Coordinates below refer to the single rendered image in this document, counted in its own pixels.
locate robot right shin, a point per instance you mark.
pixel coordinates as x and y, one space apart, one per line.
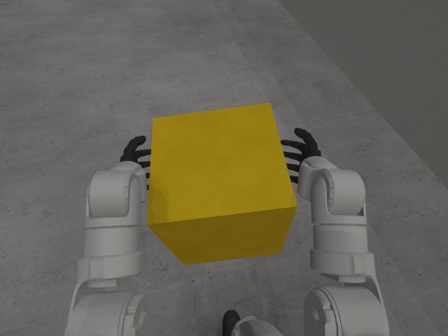
248 318

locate robot left forearm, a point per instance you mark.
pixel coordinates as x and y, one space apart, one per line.
111 252

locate robot right upper arm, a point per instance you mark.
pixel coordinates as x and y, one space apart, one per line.
343 311

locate left robot hand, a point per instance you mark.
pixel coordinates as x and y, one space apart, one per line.
131 154

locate carton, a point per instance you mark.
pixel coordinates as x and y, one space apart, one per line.
219 187

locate robot right forearm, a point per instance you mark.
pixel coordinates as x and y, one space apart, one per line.
337 199

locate robot left upper arm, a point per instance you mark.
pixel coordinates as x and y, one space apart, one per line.
111 313

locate right robot foot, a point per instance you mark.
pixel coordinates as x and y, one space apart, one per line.
230 319

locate right robot hand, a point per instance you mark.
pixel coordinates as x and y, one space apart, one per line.
308 149

